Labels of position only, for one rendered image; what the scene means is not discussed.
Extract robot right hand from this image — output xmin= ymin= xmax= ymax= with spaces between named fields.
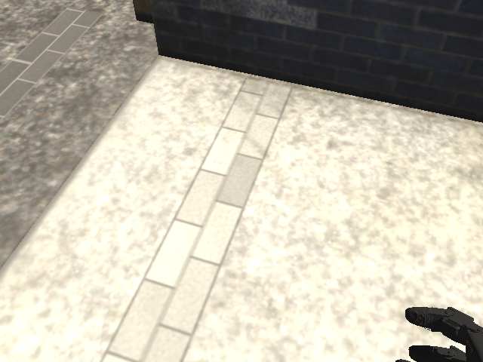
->
xmin=395 ymin=307 xmax=483 ymax=362

